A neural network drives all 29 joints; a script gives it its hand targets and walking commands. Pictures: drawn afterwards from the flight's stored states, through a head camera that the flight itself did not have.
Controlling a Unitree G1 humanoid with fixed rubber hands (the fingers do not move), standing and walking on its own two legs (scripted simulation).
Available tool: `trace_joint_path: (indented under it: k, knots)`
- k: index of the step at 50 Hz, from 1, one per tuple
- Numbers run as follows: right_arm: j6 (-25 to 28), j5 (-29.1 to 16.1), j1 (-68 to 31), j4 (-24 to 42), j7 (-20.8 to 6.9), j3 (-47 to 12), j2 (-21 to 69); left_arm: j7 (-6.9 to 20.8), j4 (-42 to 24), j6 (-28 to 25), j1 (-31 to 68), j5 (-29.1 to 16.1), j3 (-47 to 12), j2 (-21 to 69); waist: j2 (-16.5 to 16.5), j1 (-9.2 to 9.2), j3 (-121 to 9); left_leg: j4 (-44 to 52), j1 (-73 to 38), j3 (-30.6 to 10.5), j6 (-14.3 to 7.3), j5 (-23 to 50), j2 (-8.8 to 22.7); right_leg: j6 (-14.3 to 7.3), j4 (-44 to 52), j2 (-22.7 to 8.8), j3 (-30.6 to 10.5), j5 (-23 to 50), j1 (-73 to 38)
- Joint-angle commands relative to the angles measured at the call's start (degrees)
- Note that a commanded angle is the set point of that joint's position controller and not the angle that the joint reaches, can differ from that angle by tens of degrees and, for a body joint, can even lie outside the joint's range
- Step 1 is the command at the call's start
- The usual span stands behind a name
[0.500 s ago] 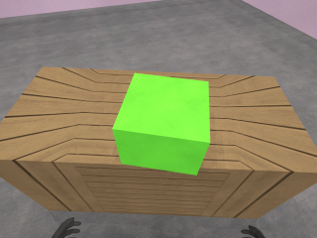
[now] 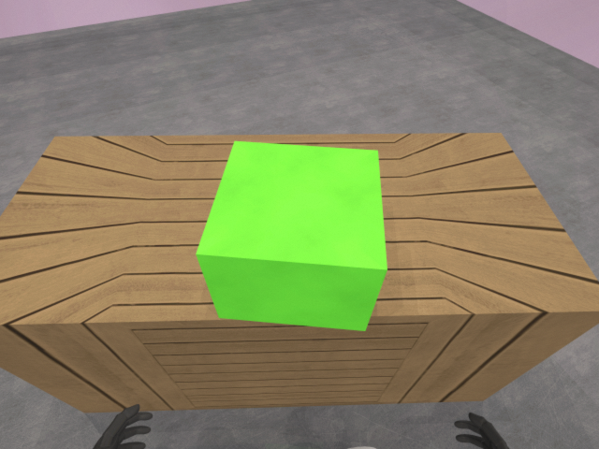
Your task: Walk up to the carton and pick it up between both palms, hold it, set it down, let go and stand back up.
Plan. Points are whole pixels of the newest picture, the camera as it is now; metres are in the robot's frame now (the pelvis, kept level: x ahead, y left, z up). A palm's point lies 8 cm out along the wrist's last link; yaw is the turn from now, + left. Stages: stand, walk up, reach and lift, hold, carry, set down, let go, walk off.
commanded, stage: walk up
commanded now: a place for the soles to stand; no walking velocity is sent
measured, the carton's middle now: (298, 234) +0.47 +0.01 -0.03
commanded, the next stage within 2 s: reach and lift in 0.08 s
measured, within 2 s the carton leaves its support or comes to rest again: neither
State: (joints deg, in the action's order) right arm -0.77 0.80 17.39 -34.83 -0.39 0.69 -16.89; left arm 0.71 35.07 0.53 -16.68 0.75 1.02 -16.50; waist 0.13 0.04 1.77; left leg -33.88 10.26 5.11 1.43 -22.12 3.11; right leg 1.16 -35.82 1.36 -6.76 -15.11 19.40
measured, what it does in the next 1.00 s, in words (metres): stands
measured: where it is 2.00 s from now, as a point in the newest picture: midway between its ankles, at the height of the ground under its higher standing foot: outside the picture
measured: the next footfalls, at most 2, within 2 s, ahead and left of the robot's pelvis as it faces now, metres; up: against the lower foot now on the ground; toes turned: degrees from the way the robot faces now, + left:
none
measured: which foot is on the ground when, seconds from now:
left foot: down 0.00-1.00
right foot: down 0.00-1.00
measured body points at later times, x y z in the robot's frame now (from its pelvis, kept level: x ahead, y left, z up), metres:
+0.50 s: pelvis -0.01 -0.01 +0.01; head +0.00 +0.01 +0.46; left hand +0.17 +0.25 -0.07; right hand +0.16 -0.24 -0.06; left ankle -0.04 +0.13 -0.73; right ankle +0.04 -0.13 -0.73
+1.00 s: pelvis -0.01 +0.01 +0.01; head -0.02 +0.02 +0.46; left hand +0.18 +0.28 -0.04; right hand +0.19 -0.20 -0.04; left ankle -0.04 +0.13 -0.73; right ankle +0.05 -0.13 -0.73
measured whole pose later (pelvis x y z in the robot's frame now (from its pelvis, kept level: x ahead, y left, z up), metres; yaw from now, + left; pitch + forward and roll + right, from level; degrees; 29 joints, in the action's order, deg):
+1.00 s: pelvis -0.01 +0.01 +0.01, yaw +5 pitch -7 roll -1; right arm 19.0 -3.7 9.6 -39.2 4.8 4.9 -7.3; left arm 5.5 37.5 -10.1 -4.9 -10.8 -1.9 -18.2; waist -0.4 0.0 4.8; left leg -28.4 3.3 0.9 0.7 -18.5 1.9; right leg 1.9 -25.2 -0.7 -2.5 -10.7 8.0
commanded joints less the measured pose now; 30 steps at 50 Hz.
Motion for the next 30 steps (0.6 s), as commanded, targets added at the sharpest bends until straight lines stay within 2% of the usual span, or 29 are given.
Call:
trace_joint_path:
  k: [1, 2, 4, 5, 6, 7, 8, 9, 11, 12, 14, 17, 20, 22, 24, 27, 30]
  knots:
    - [0.6, -0.1, 0.6, 4.3, 0.3, 2.1, -7.5, -0.3, -4.9, -0.8, 0.6, -0.2, 2.2, -7.5, 0.7, 0.12, -2.1, 6.4, 2.2, -2.7, -3.5, 6.6, 3.8, -4.2, 3.9, -3.3, -3.4, 14.0, -2.8]
    - [0.5, -0.1, 0.3, 4.5, 0.3, 2.4, -7.7, -0.3, -4.8, -0.8, 0.5, -0.1, 2.4, -7.0, -0.7, -0.07, -0.9, 6.9, 2.9, -3.0, -3.5, 5.1, 3.8, -3.9, 3.4, -2.6, -3.7, 12.9, -1.9]
    - [0.5, 0.0, 0.3, 4.4, 0.3, 2.5, -8.0, -0.3, -4.7, -0.8, 0.1, -0.1, 2.4, -7.0, -1.1, -0.23, -0.2, 7.5, 3.6, -3.0, -3.9, 3.6, 4.5, -3.6, 3.2, -2.1, -3.4, 11.9, -1.8]
    - [10.9, 4.6, -17.8, -7.3, -1.6, 7.9, -4.8, -2.4, -3.9, 7.1, 20.8, -0.2, 2.9, -5.6, -9.4, -2.18, 0.9, 8.2, 18.4, -0.7, -2.7, 1.9, 2.0, -5.6, 0.1, 1.7, 9.6, 2.2, -8.3]
    - [13.6, 4.1, -13.2, -9.1, -3.5, 8.4, -8.2, -3.7, -4.0, 9.9, 15.7, 1.4, 2.3, -2.9, -10.0, -0.26, 2.6, 10.2, 22.7, 0.0, -4.0, -0.3, 3.2, -5.5, -2.8, 2.7, 10.1, 5.0, -13.2]
    - [14.1, 3.7, -12.9, -8.7, -4.2, 7.9, -8.6, -4.1, -5.0, 10.4, 16.3, 2.0, 3.4, -2.5, -9.4, -0.91, 1.9, 11.0, 24.6, 0.0, -4.3, -0.5, 3.4, -5.2, -3.4, 2.7, 10.4, 5.7, -15.3]
    - [15.9, 3.7, -11.8, -10.3, -4.0, 9.0, -7.2, -3.7, -4.7, 11.0, 15.5, 1.5, 1.7, -3.5, -3.7, -0.11, 1.9, 7.6, 18.3, 0.4, -2.2, 4.8, 2.2, -5.9, -1.0, 0.9, 9.3, 5.7, -9.3]
    - [17.4, 3.6, -11.5, -8.6, -3.0, 9.3, -5.6, -3.0, -6.9, 11.4, 16.8, -0.1, 1.7, -4.3, 1.2, -0.11, -0.6, 4.2, 9.0, -0.1, -1.8, 7.3, 1.2, -5.2, 2.8, 0.2, 8.6, 6.9, -3.9]
    - [19.1, 2.5, -8.4, -5.8, -0.9, 8.5, -4.4, -1.0, -9.3, 11.2, 15.4, -1.0, 3.0, -4.8, 8.2, 0.86, -4.6, 2.1, 2.5, 0.7, -2.2, 10.1, -1.6, -2.4, 5.7, -0.5, 6.1, 18.5, -6.5]
    - [19.6, 1.7, -7.0, -5.2, 0.0, 7.4, -3.8, -0.1, -10.1, 10.8, 13.7, -0.5, 4.3, -5.0, 9.9, 0.84, -6.7, 2.5, 1.7, 0.8, -2.3, 10.9, -2.9, -1.1, 6.3, -1.0, 5.0, 23.2, -10.6]
    - [19.9, -0.1, -4.3, -4.8, 1.4, 4.8, -1.7, 0.8, -11.4, 9.9, 10.2, 0.8, 6.8, -5.6, 10.3, 0.03, -10.0, 4.8, 1.2, 1.0, -1.6, 13.1, -5.1, 0.4, 8.0, -2.0, 3.3, 28.1, -19.0]
    - [19.6, -1.2, -3.6, -4.4, 2.9, 3.0, 0.5, 1.5, -10.9, 8.5, 8.8, 1.2, 7.5, -6.0, 7.6, -0.38, -8.9, 8.5, 0.6, 1.4, -0.5, 12.3, -6.4, 1.0, 10.8, -2.8, 1.9, 25.6, -22.8]
    - [18.7, -1.1, -5.0, -3.7, 3.8, 2.8, 2.0, 1.8, -11.3, 7.6, 11.8, 0.5, 6.4, -6.2, 3.7, 0.26, -3.0, 11.4, -0.9, 2.1, -0.7, 9.1, -5.9, -0.4, 13.7, -2.0, 3.3, 14.4, -19.2]
    - [17.7, -0.6, -7.0, -2.8, 4.1, 3.5, 2.8, 1.6, -12.1, 7.3, 15.2, -0.4, 5.4, -6.4, -0.1, 0.56, 1.0, 13.4, 1.0, 2.3, -1.6, 5.5, -4.6, -1.7, 14.4, -0.9, 4.6, 5.1, -17.0]
    - [17.3, -0.6, -5.8, -0.9, 4.3, 4.4, 4.4, 1.6, -12.2, 6.1, 14.8, -0.4, 5.3, -7.8, -2.6, 0.75, 1.8, 14.0, 4.1, 3.6, -2.1, 5.1, -3.8, -1.6, 13.3, -1.1, 4.6, 6.0, -20.3]
    - [17.8, -1.4, -6.6, 1.6, 4.0, 5.0, 4.6, 1.6, -13.9, 2.9, 15.2, -1.7, 4.1, -7.5, -6.2, 0.31, 0.0, 16.0, 8.0, 3.1, -2.2, 5.4, -2.2, -2.2, 11.4, 0.5, 5.9, 6.9, -25.2]
    - [17.9, -1.8, -7.6, 1.2, 3.6, 5.3, 3.3, 1.6, -11.8, -0.2, 14.4, -2.3, 2.8, -6.8, -8.7, -0.07, 1.0, 18.7, 15.4, 1.9, -2.9, 2.8, -0.3, -2.6, 9.1, 2.3, 7.0, 7.6, -31.7]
